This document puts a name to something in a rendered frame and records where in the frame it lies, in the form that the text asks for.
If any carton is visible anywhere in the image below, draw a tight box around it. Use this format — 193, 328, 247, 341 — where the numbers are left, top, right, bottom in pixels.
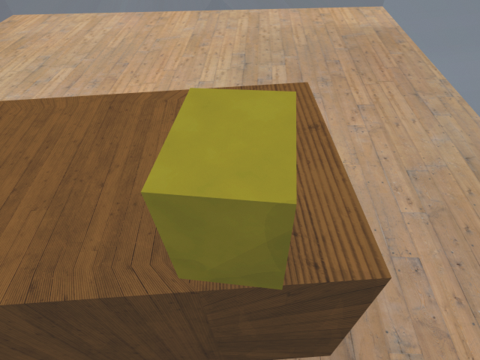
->
141, 88, 297, 290

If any pedestal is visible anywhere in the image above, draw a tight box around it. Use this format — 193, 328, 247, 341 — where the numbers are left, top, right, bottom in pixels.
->
0, 82, 392, 360

